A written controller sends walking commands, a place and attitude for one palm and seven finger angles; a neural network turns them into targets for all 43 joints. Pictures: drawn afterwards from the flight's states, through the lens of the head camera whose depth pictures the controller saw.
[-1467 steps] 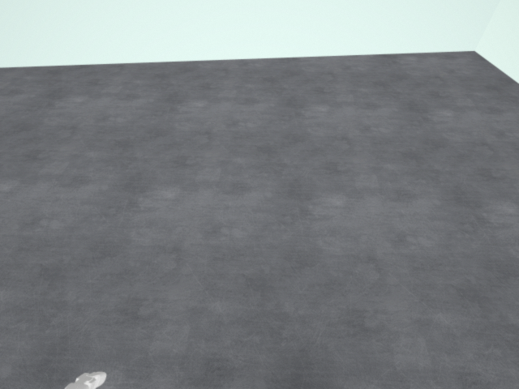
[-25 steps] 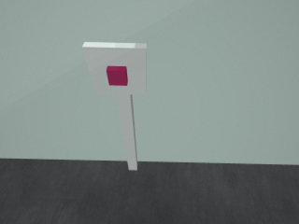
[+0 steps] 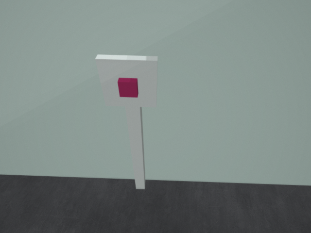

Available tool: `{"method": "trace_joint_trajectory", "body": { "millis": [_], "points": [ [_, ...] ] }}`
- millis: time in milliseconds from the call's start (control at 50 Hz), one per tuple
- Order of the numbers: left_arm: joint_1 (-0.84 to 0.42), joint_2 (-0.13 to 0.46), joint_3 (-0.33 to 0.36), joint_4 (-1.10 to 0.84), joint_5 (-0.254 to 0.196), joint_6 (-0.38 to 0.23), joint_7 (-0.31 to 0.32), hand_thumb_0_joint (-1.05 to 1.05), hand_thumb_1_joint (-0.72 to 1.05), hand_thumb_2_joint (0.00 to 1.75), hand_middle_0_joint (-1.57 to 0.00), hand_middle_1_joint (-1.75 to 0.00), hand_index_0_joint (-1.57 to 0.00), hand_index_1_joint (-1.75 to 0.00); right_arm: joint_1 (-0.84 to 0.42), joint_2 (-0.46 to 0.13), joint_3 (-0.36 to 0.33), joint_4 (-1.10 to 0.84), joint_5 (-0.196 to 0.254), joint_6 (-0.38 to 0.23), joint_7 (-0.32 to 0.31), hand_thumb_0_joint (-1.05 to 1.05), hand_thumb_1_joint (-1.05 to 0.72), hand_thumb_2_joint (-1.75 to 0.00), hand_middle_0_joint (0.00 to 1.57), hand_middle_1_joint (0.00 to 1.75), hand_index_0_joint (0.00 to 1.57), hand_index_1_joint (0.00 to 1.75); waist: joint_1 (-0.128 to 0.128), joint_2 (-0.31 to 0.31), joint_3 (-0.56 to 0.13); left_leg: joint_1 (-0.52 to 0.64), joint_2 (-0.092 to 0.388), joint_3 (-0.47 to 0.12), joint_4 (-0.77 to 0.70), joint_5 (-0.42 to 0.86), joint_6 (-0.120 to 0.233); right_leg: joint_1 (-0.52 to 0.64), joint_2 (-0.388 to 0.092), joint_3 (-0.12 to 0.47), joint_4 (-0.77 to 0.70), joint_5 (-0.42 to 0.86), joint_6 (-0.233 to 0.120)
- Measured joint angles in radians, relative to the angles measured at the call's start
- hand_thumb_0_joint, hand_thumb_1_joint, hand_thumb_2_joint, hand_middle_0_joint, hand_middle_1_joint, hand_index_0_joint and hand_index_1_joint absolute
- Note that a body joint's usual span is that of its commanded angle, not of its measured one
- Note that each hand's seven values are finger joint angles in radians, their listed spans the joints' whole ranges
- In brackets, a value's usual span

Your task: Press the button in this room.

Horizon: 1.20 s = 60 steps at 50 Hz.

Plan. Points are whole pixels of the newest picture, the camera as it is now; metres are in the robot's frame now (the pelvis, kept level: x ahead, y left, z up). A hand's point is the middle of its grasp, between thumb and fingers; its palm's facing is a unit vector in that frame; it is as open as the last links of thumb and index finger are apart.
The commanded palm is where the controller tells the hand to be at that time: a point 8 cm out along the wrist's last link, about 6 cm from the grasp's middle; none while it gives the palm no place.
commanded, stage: look again from close up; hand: left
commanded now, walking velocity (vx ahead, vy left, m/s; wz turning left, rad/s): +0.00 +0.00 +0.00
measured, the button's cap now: (128, 87) +0.55 +0.13 +0.10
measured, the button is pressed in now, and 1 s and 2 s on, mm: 0 0 0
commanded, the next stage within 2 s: shuffle to correct the standing spot in 0.10 s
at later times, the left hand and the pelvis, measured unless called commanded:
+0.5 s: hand out of the picture -0.03 +0.18 -0.17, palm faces -0.02 -0.98 -0.19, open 7.4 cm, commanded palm none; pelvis +0.00 +0.00 +0.00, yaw -1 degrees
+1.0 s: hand out of the picture +0.04 +0.14 -0.19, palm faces +0.00 -1.00 -0.09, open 7.4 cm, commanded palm none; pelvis +0.08 -0.02 +0.00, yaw -3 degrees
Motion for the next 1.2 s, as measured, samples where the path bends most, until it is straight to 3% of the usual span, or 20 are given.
{"method": "trace_joint_trajectory", "body": {
  "millis": [260, 460, 600, 760, 800, 840, 860, 900, 940, 1000, 1100, 1200],
  "points": [
    [-0.014, 0.022, -0.011, 0.035, 0.0, 0.017, -0.016, 0.01, 0.91, 0.9, -0.2, -0.3, -0.21, -0.3, 0.007, -0.031, 0.014, 0.043, -0.002, 0.011, 0.014, 0.0, -0.9, -0.9, 0.2, 0.3, 0.2, 0.3, -0.007, -0.005, 0.029, 0.003, -0.01, 0.003, -0.079, 0.066, 0.01, -0.003, -0.007, 0.002, -0.067, 0.062, 0.012],
    [0.107, -0.051, -0.015, 0.086, 0.011, 0.049, -0.028, 0.01, 0.91, 0.9, -0.2, -0.3, -0.2, -0.3, 0.102, 0.059, 0.015, 0.096, -0.006, 0.04, 0.011, 0.0, -0.9, -0.9, 0.2, 0.3, 0.2, 0.3, -0.008, -0.026, 0.015, -0.016, -0.01, 0.017, -0.041, 0.029, 0.009, -0.041, -0.014, 0.008, 0.003, 0.011, 0.001],
    [0.182, -0.107, -0.006, 0.098, 0.012, 0.045, -0.035, 0.01, 0.91, 0.9, -0.2, -0.3, -0.2, -0.3, 0.152, 0.091, -0.003, 0.116, -0.001, 0.034, -0.004, 0.0, -0.9, -0.9, 0.2, 0.3, 0.21, 0.3, -0.005, -0.006, 0.021, -0.042, 0.028, 0.006, 0.027, -0.026, -0.016, -0.042, 0.021, -0.001, 0.016, -0.017, -0.02],
    [0.231, -0.139, 0.014, 0.104, 0.018, 0.023, -0.014, 0.0, 0.91, 0.9, -0.2, -0.3, -0.2, -0.3, 0.14, 0.108, -0.015, 0.122, 0.003, 0.029, -0.016, 0.0, -0.9, -0.9, 0.2, 0.3, 0.2, 0.3, 0.013, -0.012, 0.017, -0.161, 0.074, 0.022, 0.356, -0.248, -0.01, 0.017, 0.063, -0.043, -0.017, -0.05, -0.051],
    [0.236, -0.144, 0.016, 0.107, 0.021, 0.022, -0.012, 0.0, 0.91, 0.9, -0.2, -0.3, -0.2, -0.3, 0.119, 0.113, -0.017, 0.111, 0.004, 0.022, -0.018, 0.0, -0.9, -0.9, 0.2, 0.3, 0.2, 0.3, 0.019, -0.02, 0.019, -0.166, 0.076, 0.042, 0.332, -0.239, -0.011, 0.033, 0.066, -0.046, -0.021, -0.06, -0.048],
    [0.242, -0.148, 0.017, 0.109, 0.019, 0.026, -0.013, 0.0, 0.91, 0.9, -0.2, -0.3, -0.2, -0.3, 0.095, 0.118, -0.015, 0.095, 0.004, 0.007, -0.022, 0.0, -0.9, -0.9, 0.2, 0.3, 0.2, 0.3, 0.021, -0.029, 0.021, -0.137, 0.073, 0.065, 0.219, -0.163, -0.011, 0.036, 0.067, -0.043, 0.005, -0.085, -0.04],
    [0.245, -0.148, 0.017, 0.11, 0.016, 0.03, -0.015, 0.0, 0.91, 0.9, -0.2, -0.3, -0.2, -0.3, 0.082, 0.121, -0.015, 0.087, 0.002, -0.004, -0.027, 0.0, -0.91, -0.9, 0.2, 0.3, 0.2, 0.3, 0.021, -0.039, 0.025, -0.114, 0.07, 0.079, 0.167, -0.086, 0.007, 0.025, 0.063, -0.035, 0.05, -0.109, -0.037],
    [0.239, -0.148, 0.019, 0.122, 0.012, 0.043, -0.019, 0.0, 0.91, 0.9, -0.2, -0.3, -0.2, -0.3, 0.06, 0.13, -0.014, 0.073, -0.003, -0.024, -0.033, 0.0, -0.91, -0.9, 0.2, 0.3, 0.2, 0.3, 0.019, -0.061, 0.027, -0.095, 0.069, 0.112, 0.181, -0.091, 0.029, -0.053, 0.046, -0.014, 0.243, -0.162, -0.026],
    [0.222, -0.145, 0.022, 0.124, 0.022, 0.06, -0.022, 0.01, 0.91, 0.9, -0.2, -0.3, -0.2, -0.3, 0.057, 0.135, -0.011, 0.06, -0.004, -0.032, -0.042, 0.0, -0.91, -0.9, 0.2, 0.3, 0.2, 0.3, 0.009, -0.065, 0.022, -0.058, 0.075, 0.134, 0.161, -0.12, 0.029, -0.147, 0.034, 0.0, 0.448, -0.185, -0.014],
    [0.164, -0.124, 0.037, 0.098, 0.03, 0.071, -0.029, 0.01, 0.91, 0.9, -0.2, -0.3, -0.2, -0.3, 0.076, 0.133, -0.01, 0.055, -0.004, -0.038, -0.05, 0.0, -0.93, -0.9, 0.2, 0.3, 0.2, 0.3, -0.004, -0.058, 0.024, -0.014, 0.082, 0.132, 0.089, -0.096, 0.014, -0.269, -0.004, 0.004, 0.602, -0.111, 0.012],
    [0.062, -0.082, 0.057, 0.029, 0.026, 0.069, -0.031, 0.01, 0.91, 0.9, -0.19, -0.3, -0.2, -0.3, 0.135, 0.142, -0.007, 0.078, -0.004, -0.023, -0.041, 0.0, -0.92, -0.9, 0.2, 0.3, 0.2, 0.3, -0.008, -0.051, 0.031, 0.027, 0.092, 0.104, -0.013, -0.04, -0.003, -0.379, -0.074, 0.03, 0.58, 0.057, 0.051],
    [-0.008, -0.064, 0.064, -0.005, 0.019, 0.082, -0.034, 0.0, 0.91, 0.9, -0.19, -0.3, -0.2, -0.3, 0.176, 0.152, -0.022, 0.093, -0.011, 0.0, -0.031, 0.0, -0.91, -0.9, 0.2, 0.3, 0.21, 0.3, -0.034, -0.035, 0.047, 0.033, 0.112, 0.081, -0.035, -0.028, -0.034, -0.362, -0.105, 0.02, 0.4, 0.082, 0.068]
  ]
}}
